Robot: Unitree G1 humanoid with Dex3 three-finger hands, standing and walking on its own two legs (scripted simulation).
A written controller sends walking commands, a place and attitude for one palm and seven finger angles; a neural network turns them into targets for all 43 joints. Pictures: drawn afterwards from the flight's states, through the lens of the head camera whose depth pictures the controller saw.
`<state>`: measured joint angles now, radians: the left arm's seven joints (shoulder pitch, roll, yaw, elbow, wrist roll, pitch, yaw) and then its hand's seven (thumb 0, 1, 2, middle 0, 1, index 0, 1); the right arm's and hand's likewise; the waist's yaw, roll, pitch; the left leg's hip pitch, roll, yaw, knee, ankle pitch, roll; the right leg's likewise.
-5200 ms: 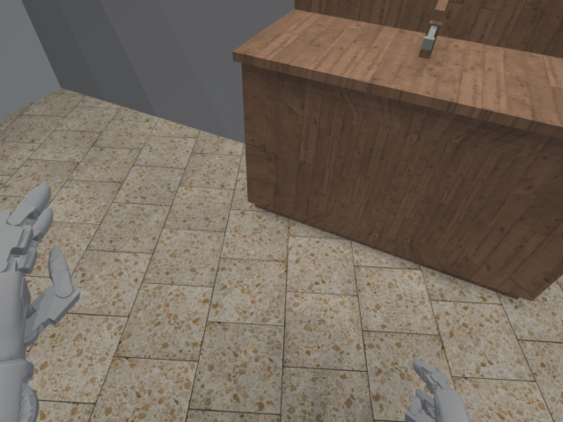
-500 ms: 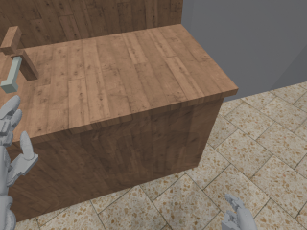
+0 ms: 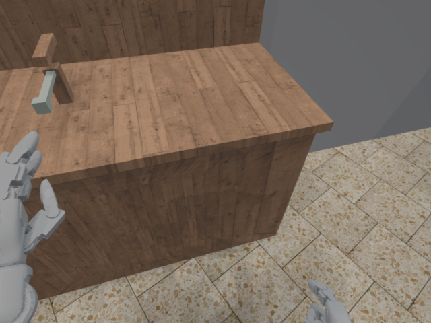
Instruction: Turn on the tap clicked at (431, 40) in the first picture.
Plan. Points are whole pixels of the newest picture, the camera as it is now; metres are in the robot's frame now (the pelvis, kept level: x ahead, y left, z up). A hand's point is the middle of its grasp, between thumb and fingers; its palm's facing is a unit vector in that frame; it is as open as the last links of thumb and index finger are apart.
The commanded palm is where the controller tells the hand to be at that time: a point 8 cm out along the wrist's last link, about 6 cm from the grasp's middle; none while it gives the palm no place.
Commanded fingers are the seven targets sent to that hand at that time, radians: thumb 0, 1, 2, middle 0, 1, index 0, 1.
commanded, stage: come to a stop and stand still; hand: left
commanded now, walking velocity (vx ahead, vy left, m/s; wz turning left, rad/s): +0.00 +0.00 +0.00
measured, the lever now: (42, 105) +0.49 +0.43 +0.14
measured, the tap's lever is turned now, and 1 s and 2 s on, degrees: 0 0 2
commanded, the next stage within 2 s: look again from close up in 0.18 s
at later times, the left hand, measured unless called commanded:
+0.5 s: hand (58, 186) +0.25 +0.25 +0.18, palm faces +0.38 -0.86 -0.35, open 7.4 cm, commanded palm +0.18 +0.28 +0.18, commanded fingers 0.00 0.90 0.90 -0.20 -0.30 -0.20 -0.30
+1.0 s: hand (64, 171) +0.30 +0.28 +0.15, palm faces +0.33 -0.87 -0.35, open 7.4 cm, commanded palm +0.24 +0.32 +0.18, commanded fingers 0.00 0.90 0.90 -0.20 -0.30 -0.20 -0.30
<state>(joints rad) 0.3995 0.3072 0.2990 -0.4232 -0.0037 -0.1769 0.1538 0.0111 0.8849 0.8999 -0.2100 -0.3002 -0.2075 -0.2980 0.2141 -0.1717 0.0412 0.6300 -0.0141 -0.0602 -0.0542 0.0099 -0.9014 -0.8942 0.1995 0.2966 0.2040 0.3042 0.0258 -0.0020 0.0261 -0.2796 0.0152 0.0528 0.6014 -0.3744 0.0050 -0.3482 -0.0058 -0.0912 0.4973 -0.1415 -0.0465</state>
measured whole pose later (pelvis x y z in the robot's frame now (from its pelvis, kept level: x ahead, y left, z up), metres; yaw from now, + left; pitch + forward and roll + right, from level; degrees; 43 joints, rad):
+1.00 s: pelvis +0.08 +0.04 +0.00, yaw -1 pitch +0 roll -1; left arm 0.42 0.36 0.33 -0.40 -0.03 -0.22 0.09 0.01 0.88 0.90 -0.21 -0.30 -0.21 -0.30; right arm 0.22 -0.21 0.02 0.57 -0.01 -0.12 -0.02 0.01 -0.90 -0.89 0.20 0.30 0.20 0.30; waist 0.00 -0.04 0.00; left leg -0.19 -0.04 0.05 0.56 -0.38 0.06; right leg -0.31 -0.02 -0.04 0.56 -0.25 0.00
